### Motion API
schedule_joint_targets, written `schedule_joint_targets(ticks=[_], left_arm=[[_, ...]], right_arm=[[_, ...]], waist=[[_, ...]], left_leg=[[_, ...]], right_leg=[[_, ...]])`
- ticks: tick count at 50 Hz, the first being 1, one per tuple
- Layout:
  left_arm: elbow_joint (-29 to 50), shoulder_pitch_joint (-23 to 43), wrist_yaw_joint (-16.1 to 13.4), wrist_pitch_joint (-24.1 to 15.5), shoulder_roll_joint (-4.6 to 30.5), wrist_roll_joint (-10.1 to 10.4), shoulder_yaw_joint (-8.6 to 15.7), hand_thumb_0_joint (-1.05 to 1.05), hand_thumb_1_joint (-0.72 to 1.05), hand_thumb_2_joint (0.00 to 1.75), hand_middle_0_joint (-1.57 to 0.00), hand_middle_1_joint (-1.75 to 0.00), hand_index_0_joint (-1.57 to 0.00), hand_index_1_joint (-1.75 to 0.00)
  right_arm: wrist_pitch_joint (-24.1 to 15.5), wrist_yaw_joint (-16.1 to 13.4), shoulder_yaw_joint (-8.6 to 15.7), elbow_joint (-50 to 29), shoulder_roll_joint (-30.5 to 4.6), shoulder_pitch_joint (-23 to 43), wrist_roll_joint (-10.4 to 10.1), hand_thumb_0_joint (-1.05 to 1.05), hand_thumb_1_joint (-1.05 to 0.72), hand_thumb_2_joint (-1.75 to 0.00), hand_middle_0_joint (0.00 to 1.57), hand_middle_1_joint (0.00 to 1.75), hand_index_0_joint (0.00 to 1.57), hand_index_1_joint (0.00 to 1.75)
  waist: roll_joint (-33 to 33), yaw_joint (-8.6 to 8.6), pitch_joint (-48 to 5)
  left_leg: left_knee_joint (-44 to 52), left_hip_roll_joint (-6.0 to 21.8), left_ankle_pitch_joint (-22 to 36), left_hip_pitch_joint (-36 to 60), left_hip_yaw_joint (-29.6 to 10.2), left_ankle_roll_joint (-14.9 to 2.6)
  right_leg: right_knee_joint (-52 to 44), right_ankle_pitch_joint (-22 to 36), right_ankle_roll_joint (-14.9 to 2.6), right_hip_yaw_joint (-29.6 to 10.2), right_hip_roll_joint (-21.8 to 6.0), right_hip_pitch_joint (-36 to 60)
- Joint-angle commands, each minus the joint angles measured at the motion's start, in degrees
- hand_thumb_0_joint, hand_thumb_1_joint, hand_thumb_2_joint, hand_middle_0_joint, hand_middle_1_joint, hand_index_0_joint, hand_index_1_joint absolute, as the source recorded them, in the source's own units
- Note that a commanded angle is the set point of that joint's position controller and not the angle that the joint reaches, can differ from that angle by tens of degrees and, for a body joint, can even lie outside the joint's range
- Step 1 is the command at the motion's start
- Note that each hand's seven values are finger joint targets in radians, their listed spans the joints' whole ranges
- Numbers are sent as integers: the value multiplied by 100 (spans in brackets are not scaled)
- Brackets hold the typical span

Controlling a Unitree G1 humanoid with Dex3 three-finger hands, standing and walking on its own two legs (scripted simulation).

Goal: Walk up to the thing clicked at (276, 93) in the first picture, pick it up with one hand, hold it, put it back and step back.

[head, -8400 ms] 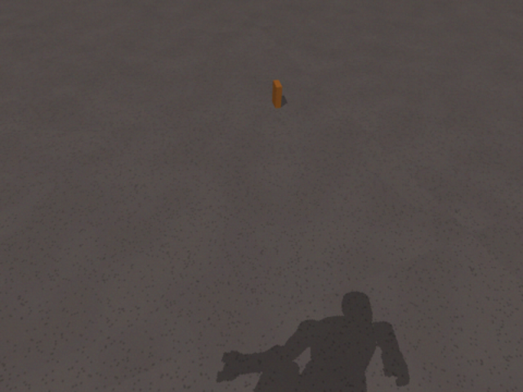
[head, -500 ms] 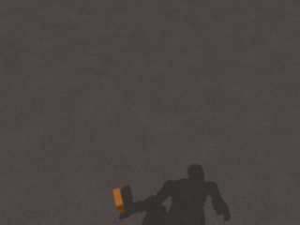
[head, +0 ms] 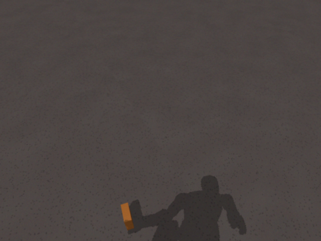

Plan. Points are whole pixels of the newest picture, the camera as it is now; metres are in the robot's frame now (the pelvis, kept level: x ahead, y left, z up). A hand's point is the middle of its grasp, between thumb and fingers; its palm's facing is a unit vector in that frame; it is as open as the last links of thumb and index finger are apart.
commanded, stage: stand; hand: left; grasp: from the side
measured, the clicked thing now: (127, 216) +0.39 +0.19 -0.70
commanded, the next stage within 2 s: go down in 0.36 s
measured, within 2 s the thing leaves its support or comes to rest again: neither
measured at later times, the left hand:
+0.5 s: hand out of the picture +0.07 +0.25 -0.16, palm faces +0.00 -0.94 -0.34, open 7.5 cm
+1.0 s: hand out of the picture +0.14 +0.28 -0.20, palm faces +0.07 -0.95 -0.32, open 16.1 cm
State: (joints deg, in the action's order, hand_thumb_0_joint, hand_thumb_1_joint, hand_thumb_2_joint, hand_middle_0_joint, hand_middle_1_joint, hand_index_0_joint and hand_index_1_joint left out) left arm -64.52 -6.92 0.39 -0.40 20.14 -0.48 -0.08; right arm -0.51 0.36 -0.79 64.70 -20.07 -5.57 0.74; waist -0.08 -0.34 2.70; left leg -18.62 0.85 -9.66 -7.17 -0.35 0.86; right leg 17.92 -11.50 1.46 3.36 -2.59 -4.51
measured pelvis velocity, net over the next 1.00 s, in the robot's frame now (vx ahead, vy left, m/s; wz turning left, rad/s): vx -0.02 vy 0.01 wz -0.03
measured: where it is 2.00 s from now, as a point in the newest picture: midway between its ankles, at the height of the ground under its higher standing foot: outside the picture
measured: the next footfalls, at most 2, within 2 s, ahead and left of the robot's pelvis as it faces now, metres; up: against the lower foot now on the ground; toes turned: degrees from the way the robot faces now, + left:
none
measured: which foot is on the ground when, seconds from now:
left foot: down 0.00-1.00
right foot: down 0.00-1.00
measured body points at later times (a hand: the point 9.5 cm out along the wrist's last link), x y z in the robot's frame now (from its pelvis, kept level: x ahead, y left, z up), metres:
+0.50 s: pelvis +0.00 +0.00 +0.00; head +0.01 +0.00 +0.45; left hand +0.07 +0.30 -0.13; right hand +0.08 -0.30 -0.13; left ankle +0.01 +0.13 -0.75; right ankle -0.02 -0.13 -0.75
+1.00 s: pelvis -0.02 +0.01 -0.07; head +0.06 +0.02 +0.37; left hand +0.14 +0.33 -0.18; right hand +0.09 -0.26 -0.17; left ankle +0.01 +0.13 -0.75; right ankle -0.02 -0.13 -0.75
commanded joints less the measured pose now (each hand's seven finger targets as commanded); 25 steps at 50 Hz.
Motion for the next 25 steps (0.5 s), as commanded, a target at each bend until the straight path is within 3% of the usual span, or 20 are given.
schedule_joint_targets(ticks=[1, 7, 22, 23, 24, 25], left_arm=[[349, 180, -85, -117, 1216, -21, 250, 0, 90, 90, -20, -30, -20, -30], [337, 191, -82, -103, 1229, -19, 262, 0, 90, 90, -20, -30, -20, -30], [337, 159, -81, -102, 1238, -30, 268, 0, 90, 90, -20, -30, -20, -30], [363, 148, -79, -112, 1209, -27, 256, 0, 82, 82, -12, -22, -12, -22], [2373, 2159, -166, -649, 294, 297, 282, 0, 74, 74, -5, -14, -6, -14], [2033, 2789, -207, -603, 535, 277, 368, 0, 66, 66, -3, -7, -3, -7]], right_arm=[[-111, -86, 270, -325, -1233, 247, -32, 0, -90, -90, 20, 30, 20, 30], [-102, -94, 266, -317, -1243, 218, -25, 0, -90, -90, 20, 30, 20, 30], [-112, -92, 270, -349, -1234, 197, -26, 0, -90, -90, 20, 30, 20, 30], [-115, -87, 263, -356, -1228, 180, -18, 0, -89, -89, 21, 29, 20, 29], [-384, -210, 72, -1957, -292, 35, -412, 0, -97, -92, 20, 30, 20, 30], [-360, -262, 92, -1626, -441, -264, -402, 0, -96, -92, 20, 30, 20, 30]], waist=[[19, 19, -448], [47, 21, -397], [-30, 21, -412], [-4, 10, -414], [169, 748, 27], [-81, 594, -191]], left_leg=[[170, 679, 1252, 188, -461, -149], [225, 676, 1001, 93, -453, -162], [233, 684, 1048, 153, -479, -177], [224, 682, 1077, 142, -470, -173], [-128, -108, 106, -389, 303, -131], [-211, -123, -83, -381, 265, -145]], right_leg=[[-280, 944, -195, -454, -593, -1], [-285, 789, -207, -496, -612, 50], [-293, 737, -202, -472, -601, 2], [-296, 754, -195, -462, -594, -3], [123, 561, -175, -176, 188, -1429], [175, 389, -154, -103, 189, -1175]])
